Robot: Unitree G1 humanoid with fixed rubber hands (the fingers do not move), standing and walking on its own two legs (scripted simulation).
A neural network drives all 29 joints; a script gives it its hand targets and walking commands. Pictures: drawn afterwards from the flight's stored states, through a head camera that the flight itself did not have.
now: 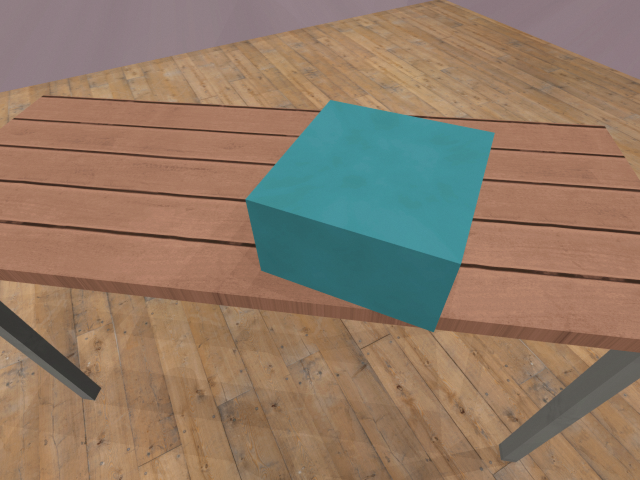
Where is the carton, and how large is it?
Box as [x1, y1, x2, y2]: [245, 100, 494, 331]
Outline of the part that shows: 330,100 245,199 261,270 433,331 460,265 494,133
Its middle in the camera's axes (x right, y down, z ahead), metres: +0.08 -0.06 +0.59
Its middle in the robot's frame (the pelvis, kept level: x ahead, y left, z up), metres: +0.50 -0.06 +0.07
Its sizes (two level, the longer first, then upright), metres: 0.278 0.272 0.149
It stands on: a table, 0.75 m high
